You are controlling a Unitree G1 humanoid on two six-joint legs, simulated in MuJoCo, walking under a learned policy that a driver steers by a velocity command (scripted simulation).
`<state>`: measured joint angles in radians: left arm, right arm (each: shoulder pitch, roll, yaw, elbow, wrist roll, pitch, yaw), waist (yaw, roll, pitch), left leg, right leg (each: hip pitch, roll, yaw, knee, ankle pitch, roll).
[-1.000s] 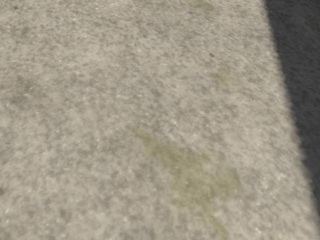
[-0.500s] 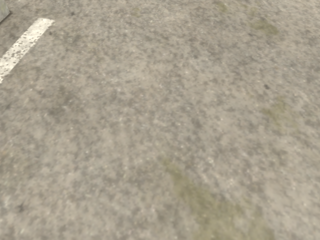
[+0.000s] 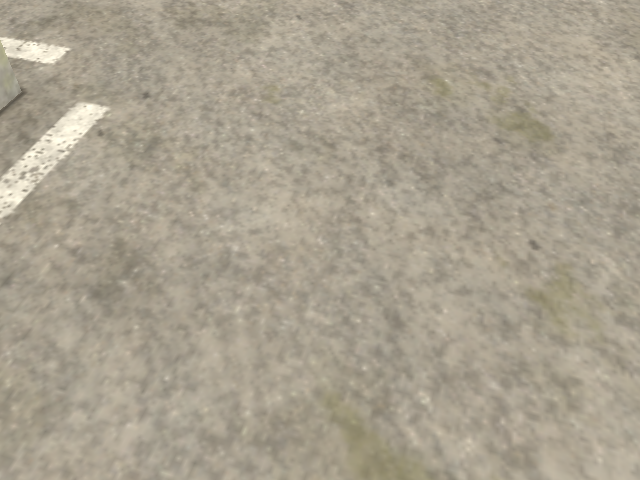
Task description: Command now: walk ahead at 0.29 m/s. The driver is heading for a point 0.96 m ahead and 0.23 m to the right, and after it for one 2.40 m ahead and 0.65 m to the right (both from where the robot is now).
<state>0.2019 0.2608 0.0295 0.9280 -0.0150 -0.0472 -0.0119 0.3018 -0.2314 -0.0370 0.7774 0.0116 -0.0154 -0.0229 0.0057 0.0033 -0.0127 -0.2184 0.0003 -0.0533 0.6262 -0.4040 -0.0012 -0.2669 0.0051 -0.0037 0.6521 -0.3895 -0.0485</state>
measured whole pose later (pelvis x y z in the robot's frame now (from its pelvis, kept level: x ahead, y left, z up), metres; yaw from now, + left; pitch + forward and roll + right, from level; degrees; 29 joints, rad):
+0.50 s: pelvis +0.21 +0.04 -0.01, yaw -2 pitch +1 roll -1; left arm 0.42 0.27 0.04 1.00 -0.02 -0.06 0.00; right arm 0.04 -0.25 -0.05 0.67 0.01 -0.08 0.02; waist 0.07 -0.01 0.04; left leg -0.48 0.01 0.05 0.62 -0.16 0.04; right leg -0.10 -0.02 0.08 0.86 -0.51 -0.01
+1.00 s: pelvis +0.46 -0.01 -0.01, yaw -17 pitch +2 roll +2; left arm 0.08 0.24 0.05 0.74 -0.02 -0.03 -0.06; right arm 0.33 -0.27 -0.08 0.90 0.02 -0.05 -0.02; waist -0.05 -0.01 0.04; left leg 0.12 0.04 0.31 0.35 -0.45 -0.05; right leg -0.54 -0.04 -0.07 0.61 -0.13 -0.10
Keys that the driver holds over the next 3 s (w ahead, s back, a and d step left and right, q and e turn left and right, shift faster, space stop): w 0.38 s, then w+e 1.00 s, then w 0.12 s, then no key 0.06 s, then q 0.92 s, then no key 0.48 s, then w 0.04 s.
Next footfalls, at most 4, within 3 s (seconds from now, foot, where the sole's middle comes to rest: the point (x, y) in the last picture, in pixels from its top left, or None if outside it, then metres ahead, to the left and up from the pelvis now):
0.44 left None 0.35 0.14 -0.76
1.02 right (409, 453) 0.60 -0.15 -0.76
1.50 left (377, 316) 0.96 -0.10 -0.76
1.94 right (473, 329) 0.92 -0.34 -0.76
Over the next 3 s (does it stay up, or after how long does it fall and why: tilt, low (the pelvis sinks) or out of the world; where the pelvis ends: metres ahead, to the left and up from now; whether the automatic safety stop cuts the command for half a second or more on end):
stays up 0.93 -0.19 0.01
